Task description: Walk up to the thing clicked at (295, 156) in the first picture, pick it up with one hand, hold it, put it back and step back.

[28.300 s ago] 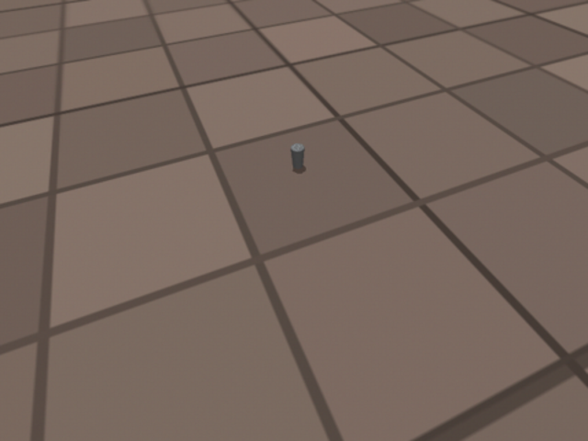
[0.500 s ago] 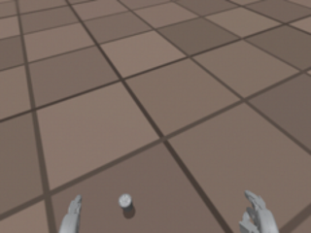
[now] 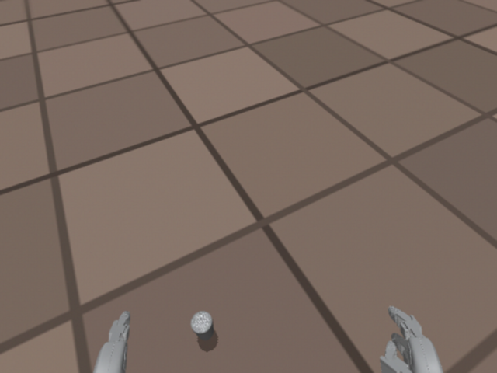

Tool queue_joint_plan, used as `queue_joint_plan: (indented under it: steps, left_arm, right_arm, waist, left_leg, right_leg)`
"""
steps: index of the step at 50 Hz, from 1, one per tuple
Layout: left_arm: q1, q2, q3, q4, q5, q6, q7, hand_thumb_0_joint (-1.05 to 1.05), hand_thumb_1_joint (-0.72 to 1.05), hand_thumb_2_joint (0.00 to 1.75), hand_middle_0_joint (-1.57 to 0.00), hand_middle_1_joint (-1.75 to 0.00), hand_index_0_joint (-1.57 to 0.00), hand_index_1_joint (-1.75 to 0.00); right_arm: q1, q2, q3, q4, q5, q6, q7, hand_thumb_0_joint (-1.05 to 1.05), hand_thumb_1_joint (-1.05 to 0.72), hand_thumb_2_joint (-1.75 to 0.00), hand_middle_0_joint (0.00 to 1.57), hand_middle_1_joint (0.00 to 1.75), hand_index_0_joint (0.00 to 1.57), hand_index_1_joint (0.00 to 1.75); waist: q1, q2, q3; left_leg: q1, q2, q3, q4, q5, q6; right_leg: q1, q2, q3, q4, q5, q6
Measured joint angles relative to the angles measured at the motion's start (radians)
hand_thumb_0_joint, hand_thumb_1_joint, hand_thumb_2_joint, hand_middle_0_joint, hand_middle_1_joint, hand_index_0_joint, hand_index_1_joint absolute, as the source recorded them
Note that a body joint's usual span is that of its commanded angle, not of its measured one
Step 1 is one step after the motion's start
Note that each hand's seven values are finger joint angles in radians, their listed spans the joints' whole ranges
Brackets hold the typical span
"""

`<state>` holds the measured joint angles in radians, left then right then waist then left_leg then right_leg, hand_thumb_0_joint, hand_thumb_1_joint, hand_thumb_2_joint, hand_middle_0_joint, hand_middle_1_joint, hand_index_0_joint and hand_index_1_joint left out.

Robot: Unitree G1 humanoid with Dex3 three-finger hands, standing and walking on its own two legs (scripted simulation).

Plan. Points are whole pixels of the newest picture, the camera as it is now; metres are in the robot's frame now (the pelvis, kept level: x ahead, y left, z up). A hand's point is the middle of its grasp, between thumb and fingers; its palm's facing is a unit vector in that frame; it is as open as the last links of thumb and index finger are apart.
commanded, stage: home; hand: left
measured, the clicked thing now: (203, 327) +0.39 +0.20 -0.66
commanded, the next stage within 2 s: stand in 0.18 s
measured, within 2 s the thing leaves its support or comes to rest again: neither
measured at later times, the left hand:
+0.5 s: hand (152, 371) +0.16 +0.18 -0.06, palm faces +0.09 -0.96 -0.28, open 15.0 cm
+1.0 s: hand out of the picture +0.08 +0.25 -0.11, palm faces -0.01 -0.94 -0.34, open 7.5 cm
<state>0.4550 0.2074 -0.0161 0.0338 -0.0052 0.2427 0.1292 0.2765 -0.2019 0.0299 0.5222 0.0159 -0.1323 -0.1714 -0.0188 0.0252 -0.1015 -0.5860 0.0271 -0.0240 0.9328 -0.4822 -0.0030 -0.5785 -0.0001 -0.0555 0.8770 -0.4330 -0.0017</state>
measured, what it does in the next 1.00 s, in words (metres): stands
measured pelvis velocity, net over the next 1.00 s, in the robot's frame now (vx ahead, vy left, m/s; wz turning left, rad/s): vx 0.00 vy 0.01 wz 0.01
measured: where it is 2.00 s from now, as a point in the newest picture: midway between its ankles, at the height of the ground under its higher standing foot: outside the picture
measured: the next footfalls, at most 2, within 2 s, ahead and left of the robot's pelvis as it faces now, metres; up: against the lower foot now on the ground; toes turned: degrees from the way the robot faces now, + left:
none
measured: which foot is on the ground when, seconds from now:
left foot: down 0.00-1.00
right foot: down 0.00-1.00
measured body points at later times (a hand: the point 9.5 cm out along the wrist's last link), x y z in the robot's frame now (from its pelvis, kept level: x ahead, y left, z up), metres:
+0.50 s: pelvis +0.00 +0.00 +0.00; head +0.02 +0.00 +0.45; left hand +0.16 +0.23 -0.04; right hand +0.16 -0.24 -0.07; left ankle -0.01 +0.12 -0.69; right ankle +0.01 -0.12 -0.69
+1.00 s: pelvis +0.00 +0.01 +0.03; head +0.00 +0.02 +0.48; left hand +0.08 +0.30 -0.09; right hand +0.09 -0.28 -0.09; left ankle -0.01 +0.12 -0.69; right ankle +0.01 -0.12 -0.69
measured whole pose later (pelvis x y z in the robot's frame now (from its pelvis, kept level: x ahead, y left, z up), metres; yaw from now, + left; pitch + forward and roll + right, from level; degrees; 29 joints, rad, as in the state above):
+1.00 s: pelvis +0.00 +0.01 +0.03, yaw +0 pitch +0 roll +0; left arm 0.24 0.33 0.02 0.83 0.04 0.00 0.02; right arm 0.20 -0.31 -0.04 0.91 -0.05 -0.01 -0.01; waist 0.01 -0.02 0.02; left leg -0.30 -0.01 0.00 0.66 -0.35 0.02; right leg -0.31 -0.04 -0.03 0.64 -0.33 0.02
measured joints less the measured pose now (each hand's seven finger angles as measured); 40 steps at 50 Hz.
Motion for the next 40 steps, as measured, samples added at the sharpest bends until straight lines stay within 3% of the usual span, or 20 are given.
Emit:
queue_joint_plan:
  steps: [16,20,25,32,34,36,40]
  left_arm:
    - [-0.003,-0.002,0.002,0.002,-0.001,0.004,0.0,-0.01,-0.52,0.06,-0.06,-0.06,-0.06,-0.06]
    - [-0.001,-0.001,0.003,0.002,-0.002,0.006,-0.001,-0.01,-0.45,0.13,-0.1,-0.12,-0.11,-0.12]
    - [-0.004,0.0,0.002,0.005,-0.001,0.007,0.0,-0.01,-0.22,0.37,-0.16,-0.21,-0.16,-0.21]
    - [-0.003,0.001,0.001,-0.001,-0.002,0.005,0.0,0.0,0.26,0.71,-0.19,-0.27,-0.19,-0.27]
    - [-0.063,0.019,-0.005,0.112,0.044,-0.073,-0.031,0.0,0.41,0.77,-0.2,-0.28,-0.2,-0.28]
    - [-0.139,0.046,-0.005,0.269,0.072,-0.135,-0.067,0.0,0.53,0.81,-0.2,-0.29,-0.2,-0.29]
    - [-0.209,0.088,0.013,0.485,0.069,-0.199,-0.106,0.0,0.72,0.86,-0.2,-0.29,-0.21,-0.29]
  right_arm:
    - [0.001,-0.003,-0.004,0.0,-0.001,0.002,0.0,0.01,-0.9,-0.9,0.2,0.3,0.21,0.3]
    - [0.002,-0.003,-0.005,0.0,-0.001,0.004,-0.002,0.01,-0.9,-0.9,0.2,0.3,0.21,0.3]
    - [0.002,-0.005,-0.005,-0.002,-0.002,0.004,-0.004,0.01,-0.9,-0.9,0.2,0.3,0.21,0.3]
    - [0.001,-0.005,-0.003,-0.004,0.0,0.001,-0.004,0.01,-0.9,-0.9,0.2,0.3,0.21,0.3]
    - [-0.03,-0.012,-0.011,0.052,-0.057,0.015,0.027,0.01,-0.9,-0.9,0.2,0.3,0.21,0.3]
    - [-0.069,-0.03,-0.008,0.138,-0.088,0.058,0.072,0.01,-0.9,-0.9,0.2,0.3,0.21,0.3]
    - [-0.093,-0.056,-0.025,0.237,-0.08,0.103,0.131,0.01,-0.9,-0.9,0.2,0.3,0.21,0.3]
  waist:
    - [-0.002,-0.001,-0.005]
    - [-0.002,-0.002,-0.005]
    - [-0.001,-0.002,-0.004]
    - [-0.001,-0.005,0.001]
    - [0.009,-0.016,0.044]
    - [0.023,-0.035,0.07]
    - [0.033,-0.055,0.102]
  left_leg:
    - [0.006,0.001,-0.001,-0.002,-0.002,-0.001]
    - [0.006,0.001,-0.002,-0.002,-0.001,-0.001]
    - [0.004,0.001,-0.003,-0.001,0.002,-0.002]
    - [0.001,0.0,-0.003,-0.001,0.007,0.0]
    - [0.04,-0.008,0.002,-0.021,0.017,0.003]
    - [0.079,-0.018,0.01,-0.053,0.034,0.007]
    - [0.144,-0.03,0.018,-0.119,0.064,0.01]
  right_leg:
    - [0.006,0.001,-0.001,-0.001,-0.003,-0.001]
    - [0.007,0.002,-0.002,-0.002,-0.001,-0.001]
    - [0.005,0.001,-0.003,-0.001,0.001,-0.002]
    - [0.002,0.001,-0.003,-0.003,0.006,-0.001]
    - [0.036,-0.008,0.002,-0.01,0.009,-0.003]
    - [0.066,-0.017,0.01,-0.023,0.016,-0.005]
    - [0.123,-0.028,0.016,-0.071,0.038,0.0]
